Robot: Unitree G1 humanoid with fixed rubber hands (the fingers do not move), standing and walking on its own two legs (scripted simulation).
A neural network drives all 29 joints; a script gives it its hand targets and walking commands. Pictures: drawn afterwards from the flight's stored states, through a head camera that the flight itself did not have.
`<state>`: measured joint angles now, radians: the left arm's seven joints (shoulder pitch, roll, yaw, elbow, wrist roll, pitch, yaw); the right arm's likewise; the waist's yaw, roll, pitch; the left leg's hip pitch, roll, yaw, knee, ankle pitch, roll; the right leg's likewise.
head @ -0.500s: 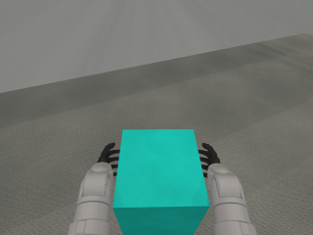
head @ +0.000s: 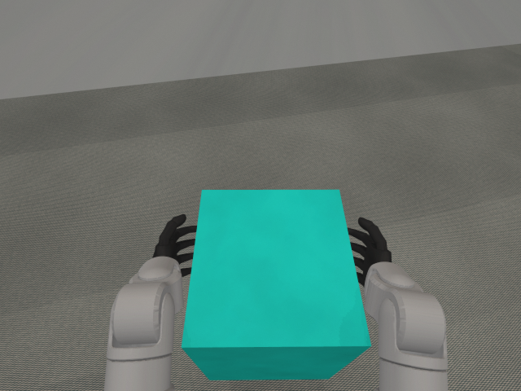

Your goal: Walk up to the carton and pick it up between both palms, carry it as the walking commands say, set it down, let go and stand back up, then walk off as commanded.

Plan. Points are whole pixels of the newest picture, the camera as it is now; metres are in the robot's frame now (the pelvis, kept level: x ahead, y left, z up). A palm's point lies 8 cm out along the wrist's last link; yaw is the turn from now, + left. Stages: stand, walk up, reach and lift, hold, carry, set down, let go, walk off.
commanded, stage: carry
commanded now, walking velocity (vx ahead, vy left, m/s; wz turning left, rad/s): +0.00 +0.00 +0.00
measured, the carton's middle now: (269, 291) +0.28 -0.01 +0.01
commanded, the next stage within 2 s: none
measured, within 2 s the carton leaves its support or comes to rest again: neither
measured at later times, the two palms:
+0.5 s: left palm (182, 280) +0.25 +0.11 +0.10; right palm (400, 269) +0.27 -0.18 +0.10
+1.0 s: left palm (227, 271) +0.28 +0.05 +0.08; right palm (444, 308) +0.22 -0.23 +0.08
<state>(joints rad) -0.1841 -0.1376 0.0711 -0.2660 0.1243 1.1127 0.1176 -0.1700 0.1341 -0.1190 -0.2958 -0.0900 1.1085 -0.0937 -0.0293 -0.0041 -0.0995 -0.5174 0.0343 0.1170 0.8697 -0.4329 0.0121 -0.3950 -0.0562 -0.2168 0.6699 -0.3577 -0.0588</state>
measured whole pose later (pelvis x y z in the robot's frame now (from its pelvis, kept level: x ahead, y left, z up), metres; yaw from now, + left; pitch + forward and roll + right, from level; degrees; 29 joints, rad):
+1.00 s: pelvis -0.04 -0.03 +0.00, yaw -11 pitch +5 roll +1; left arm -0.27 -0.16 0.16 -0.23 0.12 1.18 0.12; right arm -0.28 0.16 -0.16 -0.24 -0.10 1.18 -0.11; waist -0.02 -0.02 -0.06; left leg -0.52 0.06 0.07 0.90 -0.47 -0.07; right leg -0.51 0.02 -0.01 0.61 -0.20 -0.04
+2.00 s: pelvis -0.10 +0.02 +0.01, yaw -49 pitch +4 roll -2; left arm -0.26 -0.13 0.15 -0.25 0.10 1.19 0.12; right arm -0.27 0.15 -0.12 -0.24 -0.12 1.17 -0.10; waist 0.04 0.01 -0.09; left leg -0.38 0.19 0.22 0.62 -0.29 -0.02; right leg -0.46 -0.01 -0.10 0.78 -0.43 0.04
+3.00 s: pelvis -0.18 +0.09 +0.01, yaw -84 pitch +4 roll +0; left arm -0.32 -0.17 0.17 -0.24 0.14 1.16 0.12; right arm -0.33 0.13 -0.17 -0.22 -0.06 1.15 -0.12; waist -0.05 0.00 -0.01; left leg -0.54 0.10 0.06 0.95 -0.47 -0.10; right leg -0.45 0.06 0.01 0.57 -0.20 -0.05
